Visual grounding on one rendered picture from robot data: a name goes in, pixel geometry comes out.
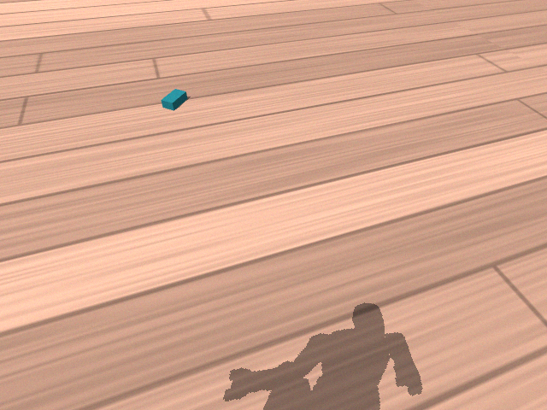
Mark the carton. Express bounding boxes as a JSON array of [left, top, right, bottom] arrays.
[[161, 89, 187, 111]]

